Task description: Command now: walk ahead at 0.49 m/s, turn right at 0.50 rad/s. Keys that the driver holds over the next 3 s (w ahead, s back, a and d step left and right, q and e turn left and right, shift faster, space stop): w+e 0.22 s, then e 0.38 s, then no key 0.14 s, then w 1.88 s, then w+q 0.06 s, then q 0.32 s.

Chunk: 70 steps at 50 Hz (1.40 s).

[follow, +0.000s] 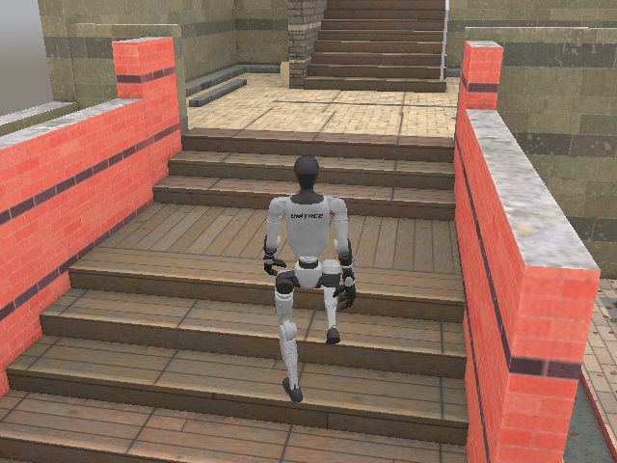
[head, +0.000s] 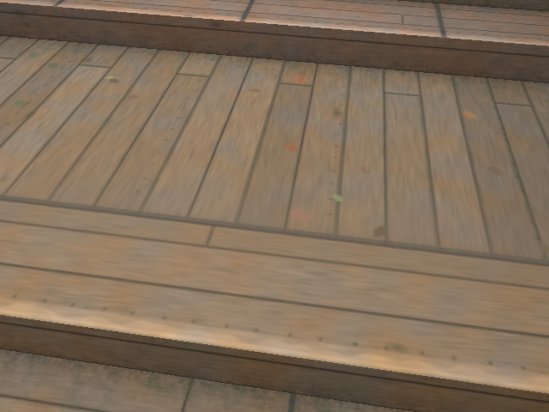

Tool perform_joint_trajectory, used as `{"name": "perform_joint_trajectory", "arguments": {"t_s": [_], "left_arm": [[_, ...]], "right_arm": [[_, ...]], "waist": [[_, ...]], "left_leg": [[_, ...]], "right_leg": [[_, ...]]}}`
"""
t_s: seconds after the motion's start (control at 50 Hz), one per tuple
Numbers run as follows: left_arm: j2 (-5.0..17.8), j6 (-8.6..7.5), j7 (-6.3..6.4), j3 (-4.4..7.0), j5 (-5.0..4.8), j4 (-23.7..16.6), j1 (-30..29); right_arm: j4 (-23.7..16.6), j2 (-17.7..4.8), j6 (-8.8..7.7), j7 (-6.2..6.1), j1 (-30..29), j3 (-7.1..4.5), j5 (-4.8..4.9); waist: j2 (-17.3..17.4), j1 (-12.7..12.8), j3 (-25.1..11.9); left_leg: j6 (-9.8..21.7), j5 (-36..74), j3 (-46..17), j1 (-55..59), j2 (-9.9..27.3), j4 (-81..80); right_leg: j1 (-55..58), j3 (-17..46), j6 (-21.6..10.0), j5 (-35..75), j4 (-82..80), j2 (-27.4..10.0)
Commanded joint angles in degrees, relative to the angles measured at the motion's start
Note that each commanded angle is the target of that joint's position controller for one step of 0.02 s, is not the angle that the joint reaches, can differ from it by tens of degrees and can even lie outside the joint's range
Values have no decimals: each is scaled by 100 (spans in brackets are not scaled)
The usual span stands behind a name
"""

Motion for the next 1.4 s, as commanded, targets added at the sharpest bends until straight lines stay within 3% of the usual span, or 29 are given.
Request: {"name": "perform_joint_trajectory", "arguments": {"t_s": [0.02, 0.08, 0.14, 0.18, 0.22, 0.26, 0.28, 0.3, 0.32, 0.34, 0.38, 0.42, 0.52, 0.56, 0.62, 0.74, 0.8, 0.88, 0.9, 0.94, 0.98, 1.0, 1.02, 1.04, 1.08, 1.12, 1.18, 1.28, 1.4], "left_arm": [[-80, -57, -76, -118, -48, -423, -438], [-93, -60, -60, -191, -36, -798, -1014], [-172, -107, -91, -344, -92, -1376, -1763], [-289, -196, -326, -503, -109, -1585, -1818], [-106, -268, -350, -310, -101, -1458, -1609], [593, -325, -284, 109, -125, -1012, 164], [1242, -272, -256, 395, -73, -791, 924], [2137, -141, -139, 674, 86, -722, 1232], [2076, -103, 20, 643, 373, -836, 1065], [1638, -164, 19, 483, 441, -834, 975], [692, -315, -107, 249, 93, -640, 582], [358, -385, -120, 184, 147, -458, 480], [903, -386, -13, 344, 18, -513, 382], [1053, -385, 165, 375, 119, -671, 435], [973, -153, 365, 320, 209, -821, 843], [585, 70, 434, 217, 55, -506, 1746], [903, 28, 502, 307, 22, -204, 2111], [1034, 12, 539, 329, -117, 56, 1880], [1133, 78, 549, 387, -188, -31, 1475], [1334, 38, 397, 494, -248, 7, 1260], [1701, -48, 239, 543, -161, 175, 1273], [1594, -158, 192, 523, -126, 231, 1265], [872, -265, 144, 413, -170, 38, 1448], [465, -403, -18, 343, 52, 115, 1967], [296, -475, -236, 268, -13, -136, 1250], [237, -396, -182, 173, -14, -666, 467], [59, -307, -129, 103, -63, -530, 1072], [226, -286, 43, 22, 116, -739, 461], [363, -368, -24, 227, -69, -613, -583]], "right_arm": [[-162, -502, 68, -54, 395, -62, -57], [-345, -517, 96, -195, 337, -70, -89], [-282, -670, 167, -427, 654, -152, 116], [-377, -1119, 221, -519, 202, -298, 193], [-436, -1591, 133, -432, 327, -415, 338], [-776, -2217, 191, -298, -362, -550, 359], [-988, -2186, 167, -247, -340, -535, 358], [-1422, -1227, -31, -71, -131, -327, 224], [-1417, -1167, -329, 178, -469, -366, 179], [-1671, -1240, -362, 290, -842, -484, 401], [-2048, -742, -249, 156, -1506, -390, 340], [-2187, -564, -120, 95, -1225, -349, 334], [-2603, -743, -42, -66, -1485, -254, 72], [-2675, -936, -60, -196, -1952, -331, -26], [-2494, -530, 28, -197, -1678, -268, 193], [-2909, -269, 49, -60, -2437, -89, 415], [-3070, -226, 33, 20, -2507, -25, 485], [-3769, 55, -42, 39, -3072, 223, 270], [-3998, 203, -57, 93, -3239, 339, 88], [-3616, -154, -66, 99, -2314, 74, 169], [-3133, -1019, -53, 4, -686, -410, 293], [-2895, -1513, -16, 8, 64, -620, 334], [-2454, -2123, 35, 34, 707, -746, 110], [-2365, -2131, 46, -23, 867, -717, 54], [-2210, -1320, 79, -58, -105, -565, 324], [-1736, -540, 74, 51, -696, -379, 58], [-1141, -7, -122, 212, -479, -236, 116], [-989, -671, -149, 129, -408, -398, 241], [-691, -831, -171, -71, 552, -418, 212]], "waist": [[173, -22, 1316], [385, -132, 1410], [455, -244, 1600], [512, 40, 1383], [509, 216, 822], [1641, 1277, -120], [1935, 1576, -770], [-216, 1011, -1514], [-590, 870, -2572], [-74, 741, -2015], [847, 225, 7], [425, -229, 414], [260, -464, 489], [-111, -234, 28], [-448, 76, -474], [-353, 550, 384], [-558, 596, 732], [-433, 396, 1093], [-267, 228, 841], [-706, -100, 271], [-866, -902, -498], [-661, -1226, -609], [2215, -978, -900], [3468, -637, -1683], [1568, -214, -99], [464, 277, 781], [726, 558, 787], [516, 477, 819], [480, -241, 641]], "left_leg": [[219, 323, -1273, 932, 1747, -1180], [330, 303, -889, 679, 1706, -1360], [211, 643, -687, 850, 1588, -1871], [224, 2300, -13, 347, 1413, -2501], [492, 7393, 122, 43, 1546, -1734], [583, 11541, -73, 1260, 1703, 504], [380, 10700, -314, 638, 1388, 1973], [-240, 4793, -679, -2058, 97, 4710], [-223, 613, -2561, -2356, -808, 6406], [-134, 601, -2998, -2642, -588, 7101], [114, 703, -2654, -3566, -239, 7204], [272, 431, -2567, -3703, -84, 7880], [72, 1078, -2216, -4218, 108, 6158], [-152, 1928, -1931, -3983, -7, 5398], [-602, 1314, -2015, -5288, -173, 7416], [-751, -570, -2302, -7297, -20, 8722], [-670, -898, -2325, -8264, 127, 8999], [-547, -449, -2014, -8207, 537, 7691], [-305, -84, -1669, -5977, 617, 6273], [-88, -214, -993, -2722, 212, 5021], [195, -907, -960, -1401, -410, 4346], [391, -795, -1741, -855, -352, 3335], [953, -1794, -4490, 116, 522, 968], [1345, -2701, -7809, 828, 1529, -1153], [1044, -3981, -7651, -745, 1729, -1474], [618, -2824, -5214, -2469, 1395, -454], [505, -1390, -3633, -2148, 946, -550], [240, 112, -2204, -1730, 512, -1366], [395, 1529, -2466, 772, 925, -1931]], "right_leg": [[-2344, 245, 83, -452, 821, -277], [-2231, -96, 329, -347, 468, -425], [-2332, -749, 402, -727, -614, -708], [-480, -1270, 195, -1206, -2685, -918], [2288, -2295, -73, -1931, -3748, 42], [3387, -2060, -560, -1988, -5018, 717], [5006, -943, -808, -1434, -5866, 782], [7070, 2836, -1809, -2020, -7259, -818], [7429, 5444, -1883, -1395, -9197, -1647], [6776, 4746, -1358, -1201, -9370, -1679], [4582, 2890, -822, -1447, -8486, -1041], [3739, 1834, -645, -879, -8468, -583], [3650, 819, -349, 500, -8781, -42], [4028, 879, -282, 2037, -8882, -111], [5541, 1696, -711, 2375, -8369, -728], [7108, 2276, -681, 1224, -8566, -1259], [7468, 2474, -698, 140, -8859, -1502], [6382, 2274, -481, -1382, -9670, -1304], [4927, 1990, -514, -1040, -10614, -1209], [4022, 1309, -451, 366, -10910, -974], [5377, 780, -125, 4991, -9385, -902], [5552, 709, 71, 5486, -7927, -772], [4175, 658, 315, 2621, -5718, 51], [3334, 1498, 440, -1033, -3389, 1027], [2120, 1049, 311, -817, -1037, 627], [1986, 581, -102, -298, -900, 22], [1526, 674, -356, -118, -633, 55], [1196, 291, 130, 958, -3153, -8], [339, -224, 438, 1340, -4851, -605]]}}
Next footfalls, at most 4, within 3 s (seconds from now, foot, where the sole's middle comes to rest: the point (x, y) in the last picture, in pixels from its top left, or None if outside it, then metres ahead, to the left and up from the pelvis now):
0.28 right None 0.36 -0.12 -0.63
1.00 left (265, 299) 0.77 0.02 -0.48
1.72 right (386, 220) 1.03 -0.31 -0.48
2.22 left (341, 138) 1.43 -0.24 -0.48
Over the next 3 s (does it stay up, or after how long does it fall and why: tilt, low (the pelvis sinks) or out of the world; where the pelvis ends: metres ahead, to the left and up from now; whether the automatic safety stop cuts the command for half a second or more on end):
stays up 1.52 -0.46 0.30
